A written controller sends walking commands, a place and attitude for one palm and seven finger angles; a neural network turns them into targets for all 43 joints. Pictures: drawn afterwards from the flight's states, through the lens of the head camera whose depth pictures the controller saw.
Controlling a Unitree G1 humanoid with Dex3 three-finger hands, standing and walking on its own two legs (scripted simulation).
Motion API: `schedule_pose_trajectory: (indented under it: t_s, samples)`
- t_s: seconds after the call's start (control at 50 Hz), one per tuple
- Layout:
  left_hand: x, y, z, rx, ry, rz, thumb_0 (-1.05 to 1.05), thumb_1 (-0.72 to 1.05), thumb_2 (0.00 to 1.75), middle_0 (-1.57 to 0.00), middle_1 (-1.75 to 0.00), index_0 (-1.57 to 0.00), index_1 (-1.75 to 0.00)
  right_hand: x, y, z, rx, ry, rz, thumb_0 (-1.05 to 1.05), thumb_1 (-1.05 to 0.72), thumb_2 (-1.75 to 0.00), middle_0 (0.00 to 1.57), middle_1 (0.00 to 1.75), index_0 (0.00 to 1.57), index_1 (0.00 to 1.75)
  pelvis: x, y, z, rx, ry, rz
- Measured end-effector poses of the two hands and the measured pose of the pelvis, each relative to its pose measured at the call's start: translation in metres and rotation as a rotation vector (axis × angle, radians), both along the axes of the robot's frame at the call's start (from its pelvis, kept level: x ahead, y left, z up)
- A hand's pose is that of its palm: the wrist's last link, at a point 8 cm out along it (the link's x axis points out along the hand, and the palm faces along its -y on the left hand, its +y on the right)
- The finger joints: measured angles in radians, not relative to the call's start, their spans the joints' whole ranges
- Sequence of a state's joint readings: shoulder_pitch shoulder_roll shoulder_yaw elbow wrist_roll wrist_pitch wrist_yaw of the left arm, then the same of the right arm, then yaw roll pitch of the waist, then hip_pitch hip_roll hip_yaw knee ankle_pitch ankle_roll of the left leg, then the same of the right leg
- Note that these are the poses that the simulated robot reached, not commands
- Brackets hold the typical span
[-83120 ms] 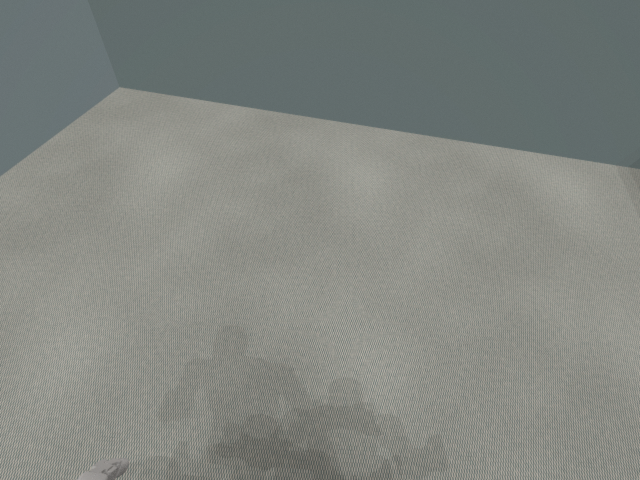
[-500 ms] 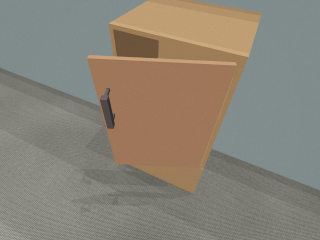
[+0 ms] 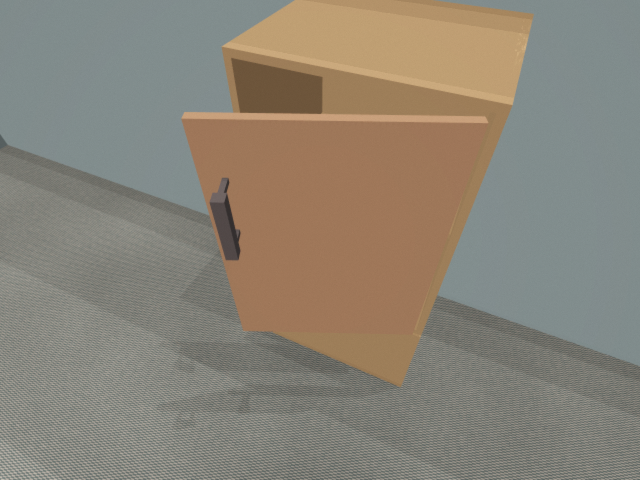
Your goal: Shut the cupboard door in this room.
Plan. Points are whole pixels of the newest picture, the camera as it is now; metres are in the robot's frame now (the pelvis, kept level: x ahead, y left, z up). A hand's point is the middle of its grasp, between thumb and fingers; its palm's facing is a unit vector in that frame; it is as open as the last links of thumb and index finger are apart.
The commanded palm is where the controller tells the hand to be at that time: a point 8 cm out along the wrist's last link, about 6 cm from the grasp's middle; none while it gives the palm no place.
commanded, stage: look again from close up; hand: left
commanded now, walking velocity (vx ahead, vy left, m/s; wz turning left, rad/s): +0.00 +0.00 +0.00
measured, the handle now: (228, 219) +0.50 +0.18 +0.02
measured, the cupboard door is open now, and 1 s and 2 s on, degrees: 23 23 23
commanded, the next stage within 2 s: raise the hand and make a fist in 0.32 s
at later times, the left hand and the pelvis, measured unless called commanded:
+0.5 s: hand out of the picture +0.10 +0.20 -0.13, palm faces +0.16 -0.97 -0.19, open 7.3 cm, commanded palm +0.12 +0.23 -0.06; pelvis +0.02 +0.00 +0.00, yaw -1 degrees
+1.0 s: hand (179, 462) +0.15 +0.17 -0.02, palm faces +0.11 -0.99 -0.08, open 5.4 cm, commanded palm +0.14 +0.22 -0.03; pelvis -0.02 -0.04 -0.11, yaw +2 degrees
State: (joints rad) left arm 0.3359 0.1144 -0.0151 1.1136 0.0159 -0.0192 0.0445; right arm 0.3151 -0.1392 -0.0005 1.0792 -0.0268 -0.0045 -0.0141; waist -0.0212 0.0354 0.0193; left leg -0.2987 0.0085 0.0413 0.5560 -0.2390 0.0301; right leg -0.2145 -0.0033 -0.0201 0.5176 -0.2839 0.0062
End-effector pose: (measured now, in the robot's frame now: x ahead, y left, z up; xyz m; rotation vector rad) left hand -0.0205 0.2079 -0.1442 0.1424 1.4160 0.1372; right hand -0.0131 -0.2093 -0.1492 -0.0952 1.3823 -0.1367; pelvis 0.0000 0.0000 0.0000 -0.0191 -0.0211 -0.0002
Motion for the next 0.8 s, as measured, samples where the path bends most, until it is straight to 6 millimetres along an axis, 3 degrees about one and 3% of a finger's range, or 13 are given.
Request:
schedule_pose_trajectory:
  t_s: [0.22,0.44,0.48,0.58,0.62,0.66,0.72,0.8]
  samples:
    - [0.045,0.028,0.006,0.043,-0.097,-0.029,0.00,0.91,0.90,-0.20,-0.30,-0.20,-0.30,0.035,-0.006,0.007,-0.036,-0.082,0.016,0.02,-0.93,-0.90,0.20,0.30,0.20,0.30,0.012,0.010,0.002,0.021,0.003,-0.017]
    - [0.054,0.025,0.002,0.023,-0.073,-0.042,0.00,0.91,0.90,-0.20,-0.30,-0.20,-0.30,0.052,-0.013,0.016,-0.062,-0.077,0.026,0.00,-0.92,-0.90,0.20,0.30,0.20,0.30,0.021,0.008,0.004,0.014,0.010,-0.024]
    - [0.084,0.033,0.020,0.030,-0.249,0.054,0.01,0.91,0.90,-0.20,-0.30,-0.20,-0.30,0.062,-0.017,0.023,-0.102,-0.176,0.030,0.01,-0.91,-0.90,0.20,0.30,0.20,0.30,0.018,0.006,0.001,0.014,0.006,-0.015]
    - [0.185,0.034,0.122,0.081,-0.946,0.065,0.01,0.91,0.90,-0.23,-0.33,-0.22,-0.32,0.110,-0.031,0.040,-0.127,-0.513,0.056,0.01,-0.91,-0.90,0.20,0.30,0.20,0.30,0.017,0.002,-0.007,0.024,0.032,0.016]
    - [0.212,0.027,0.151,0.059,-1.152,0.027,0.01,0.92,0.90,-0.24,-0.35,-0.24,-0.35,0.132,-0.036,0.044,-0.121,-0.624,0.065,0.01,-0.91,-0.90,0.20,0.30,0.20,0.30,0.012,0.000,-0.013,0.019,0.060,0.021]
    - [0.222,0.018,0.161,0.001,-1.310,-0.021,0.01,0.92,0.90,-0.27,-0.38,-0.26,-0.37,0.153,-0.042,0.049,-0.120,-0.714,0.081,0.01,-0.91,-0.90,0.20,0.30,0.20,0.30,0.006,-0.004,-0.022,0.022,0.105,0.010]
    - [0.211,0.004,0.146,-0.106,-1.432,-0.114,0.00,0.92,0.90,-0.31,-0.43,-0.31,-0.42,0.178,-0.050,0.052,-0.129,-0.801,0.130,0.01,-0.91,-0.90,0.20,0.30,0.20,0.30,-0.003,-0.015,-0.042,0.031,0.161,-0.003]
    - [0.166,0.002,0.088,-0.159,-1.315,-0.107,0.00,0.91,0.90,-0.38,-0.50,-0.38,-0.49,0.206,-0.061,0.047,-0.160,-0.857,0.216,0.01,-0.90,-0.90,0.20,0.30,0.20,0.30,-0.012,-0.028,-0.070,0.029,0.212,0.006]
